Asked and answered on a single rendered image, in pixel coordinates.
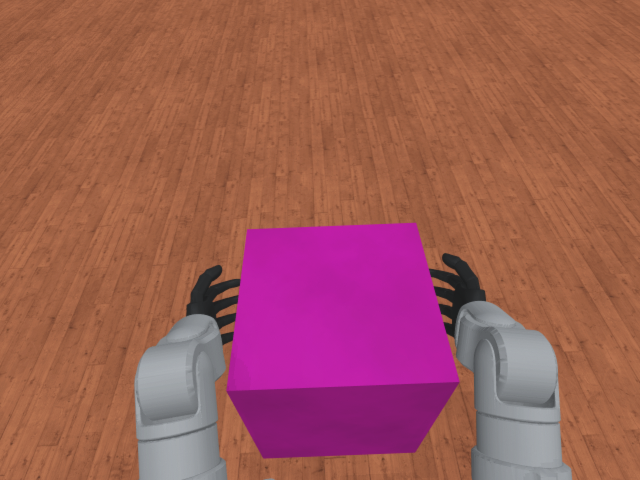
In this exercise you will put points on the carton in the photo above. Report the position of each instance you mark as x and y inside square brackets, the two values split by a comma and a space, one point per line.
[339, 345]

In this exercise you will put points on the robot left forearm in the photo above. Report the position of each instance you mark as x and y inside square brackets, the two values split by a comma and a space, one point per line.
[175, 403]

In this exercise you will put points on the right robot hand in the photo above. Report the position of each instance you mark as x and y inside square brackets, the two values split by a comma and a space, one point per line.
[466, 285]

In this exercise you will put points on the left robot hand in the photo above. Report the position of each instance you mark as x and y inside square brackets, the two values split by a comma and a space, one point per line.
[202, 297]

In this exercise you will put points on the robot right forearm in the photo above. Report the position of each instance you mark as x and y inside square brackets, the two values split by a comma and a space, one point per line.
[516, 395]

